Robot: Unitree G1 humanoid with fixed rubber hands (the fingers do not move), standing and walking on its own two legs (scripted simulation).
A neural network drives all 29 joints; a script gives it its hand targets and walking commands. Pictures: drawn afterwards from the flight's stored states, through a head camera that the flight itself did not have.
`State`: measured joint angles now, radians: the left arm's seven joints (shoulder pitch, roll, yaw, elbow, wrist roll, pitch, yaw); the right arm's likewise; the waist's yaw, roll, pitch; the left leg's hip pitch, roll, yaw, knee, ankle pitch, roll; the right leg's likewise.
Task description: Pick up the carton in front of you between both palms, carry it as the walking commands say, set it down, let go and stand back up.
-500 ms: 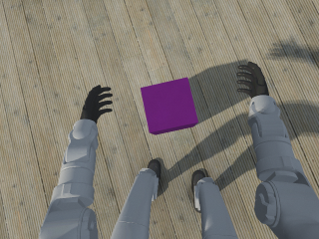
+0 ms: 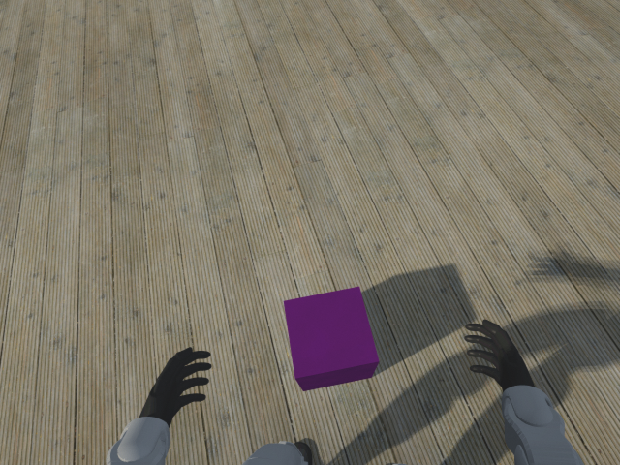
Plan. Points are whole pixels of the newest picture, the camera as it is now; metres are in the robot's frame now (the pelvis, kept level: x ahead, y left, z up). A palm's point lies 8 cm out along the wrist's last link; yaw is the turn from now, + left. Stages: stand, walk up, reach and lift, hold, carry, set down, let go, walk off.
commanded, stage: let go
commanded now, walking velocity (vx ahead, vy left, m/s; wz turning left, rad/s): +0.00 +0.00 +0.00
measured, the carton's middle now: (329, 341) +0.40 +0.04 -0.64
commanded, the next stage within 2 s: stand in 0.60 s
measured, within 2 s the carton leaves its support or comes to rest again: neither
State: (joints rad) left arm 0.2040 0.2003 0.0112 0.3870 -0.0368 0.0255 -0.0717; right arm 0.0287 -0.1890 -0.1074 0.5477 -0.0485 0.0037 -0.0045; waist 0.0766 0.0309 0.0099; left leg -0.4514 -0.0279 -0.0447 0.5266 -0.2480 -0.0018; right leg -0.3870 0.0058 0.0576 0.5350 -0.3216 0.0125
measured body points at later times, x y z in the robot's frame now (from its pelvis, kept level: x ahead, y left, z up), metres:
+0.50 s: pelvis +0.00 -0.01 +0.00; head +0.00 -0.01 +0.45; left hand +0.18 +0.23 -0.06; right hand +0.17 -0.24 -0.07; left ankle +0.00 +0.12 -0.73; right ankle -0.04 -0.13 -0.73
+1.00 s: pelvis +0.01 +0.01 +0.00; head +0.02 +0.03 +0.45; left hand +0.15 +0.29 -0.11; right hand +0.14 -0.29 -0.08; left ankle +0.00 +0.12 -0.73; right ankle -0.04 -0.13 -0.73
